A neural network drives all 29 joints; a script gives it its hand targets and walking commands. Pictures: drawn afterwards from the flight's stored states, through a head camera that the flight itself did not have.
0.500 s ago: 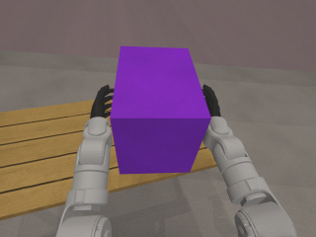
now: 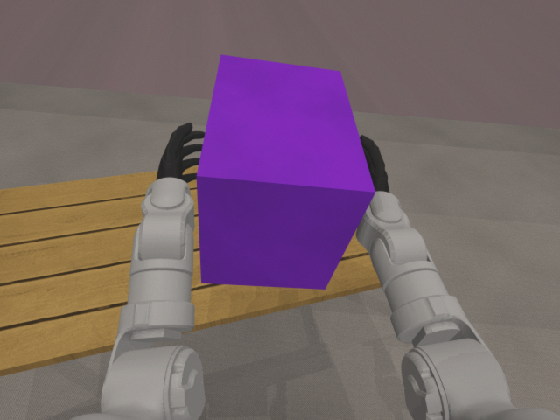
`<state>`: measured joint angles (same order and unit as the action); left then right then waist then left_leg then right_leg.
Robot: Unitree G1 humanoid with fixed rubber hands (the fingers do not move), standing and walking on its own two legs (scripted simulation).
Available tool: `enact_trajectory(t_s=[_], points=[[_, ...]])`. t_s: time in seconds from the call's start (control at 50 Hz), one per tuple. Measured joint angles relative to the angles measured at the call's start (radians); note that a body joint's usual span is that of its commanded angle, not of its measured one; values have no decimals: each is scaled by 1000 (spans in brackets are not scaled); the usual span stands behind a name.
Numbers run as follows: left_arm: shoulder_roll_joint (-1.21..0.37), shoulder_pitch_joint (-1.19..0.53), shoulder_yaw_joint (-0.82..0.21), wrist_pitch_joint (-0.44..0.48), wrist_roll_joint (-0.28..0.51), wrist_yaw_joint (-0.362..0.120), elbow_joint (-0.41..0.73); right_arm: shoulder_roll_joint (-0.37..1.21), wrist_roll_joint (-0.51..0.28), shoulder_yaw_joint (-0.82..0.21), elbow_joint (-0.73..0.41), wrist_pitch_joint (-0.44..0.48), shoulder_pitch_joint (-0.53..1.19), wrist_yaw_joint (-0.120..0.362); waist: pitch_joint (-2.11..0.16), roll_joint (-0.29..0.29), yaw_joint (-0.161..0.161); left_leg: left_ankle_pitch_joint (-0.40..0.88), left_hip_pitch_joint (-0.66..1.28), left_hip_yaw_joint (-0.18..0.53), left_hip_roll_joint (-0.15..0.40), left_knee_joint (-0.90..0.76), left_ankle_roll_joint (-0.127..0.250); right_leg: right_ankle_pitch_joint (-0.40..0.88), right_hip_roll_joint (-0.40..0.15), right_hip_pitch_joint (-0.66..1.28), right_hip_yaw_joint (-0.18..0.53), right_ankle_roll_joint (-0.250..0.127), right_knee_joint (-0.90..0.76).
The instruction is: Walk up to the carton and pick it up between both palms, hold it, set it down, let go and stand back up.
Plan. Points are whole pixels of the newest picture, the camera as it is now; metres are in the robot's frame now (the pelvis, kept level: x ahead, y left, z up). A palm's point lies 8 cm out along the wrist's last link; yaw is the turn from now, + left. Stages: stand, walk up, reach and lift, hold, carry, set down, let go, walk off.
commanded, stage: reach and lift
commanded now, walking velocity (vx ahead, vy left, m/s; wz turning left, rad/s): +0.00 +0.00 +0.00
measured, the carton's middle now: (273, 173) +0.42 +0.00 +0.14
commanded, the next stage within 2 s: hold in 0.42 s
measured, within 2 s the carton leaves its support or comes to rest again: neither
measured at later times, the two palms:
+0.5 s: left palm (168, 181) +0.37 +0.15 +0.17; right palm (371, 188) +0.36 -0.13 +0.16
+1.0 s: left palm (164, 175) +0.36 +0.15 +0.19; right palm (374, 180) +0.36 -0.13 +0.18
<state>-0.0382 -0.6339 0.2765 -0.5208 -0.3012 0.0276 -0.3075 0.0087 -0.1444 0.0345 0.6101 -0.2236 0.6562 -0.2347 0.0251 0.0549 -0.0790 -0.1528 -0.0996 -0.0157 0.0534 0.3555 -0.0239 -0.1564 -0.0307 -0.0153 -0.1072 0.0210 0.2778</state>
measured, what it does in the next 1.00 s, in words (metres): stands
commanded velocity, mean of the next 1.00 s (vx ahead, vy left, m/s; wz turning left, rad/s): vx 0.00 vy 0.00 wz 0.00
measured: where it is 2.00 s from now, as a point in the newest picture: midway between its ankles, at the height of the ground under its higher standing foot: outside the picture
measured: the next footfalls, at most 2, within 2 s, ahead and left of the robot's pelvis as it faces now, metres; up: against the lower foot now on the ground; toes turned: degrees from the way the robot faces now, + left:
none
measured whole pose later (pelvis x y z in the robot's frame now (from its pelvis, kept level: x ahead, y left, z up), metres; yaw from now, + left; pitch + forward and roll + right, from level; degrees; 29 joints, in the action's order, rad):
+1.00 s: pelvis +0.00 +0.00 +0.00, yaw +0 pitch -9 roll -1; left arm -0.05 -0.60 0.28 -0.67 -0.34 0.00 -0.12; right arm -0.01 -0.21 -0.02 0.53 -0.31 0.68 -0.25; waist 0.05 0.06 -0.08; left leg -0.15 -0.04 -0.02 0.06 0.34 -0.03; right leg -0.16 -0.03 0.04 -0.10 0.02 0.27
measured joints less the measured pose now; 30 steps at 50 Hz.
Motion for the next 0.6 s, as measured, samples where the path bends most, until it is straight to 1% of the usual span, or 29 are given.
enact_trajectory(t_s=[0.2,0.42,0.5,0.6], points=[[-8,32,-16,-47,-9,5,83,-24,-46,-47,-34,-16,-8,-5,15,-2,-5,-21,26,-3,-1,13,3,-7,-1,35,3,6,-11],[-22,94,-31,-104,-14,7,206,-42,-88,-98,-109,-48,-39,-18,25,-2,-17,-33,45,1,0,20,0,-14,1,62,-1,7,-15],[-27,104,-29,-119,-17,4,224,-42,-91,-103,-123,-59,-47,-20,23,-3,-18,-32,50,2,1,19,-1,-15,1,65,-1,5,-13],[-28,93,-23,-131,-21,0,218,-38,-87,-95,-120,-71,-40,-20,19,-4,-14,-25,52,-1,1,12,-2,-13,2,60,2,3,-7]])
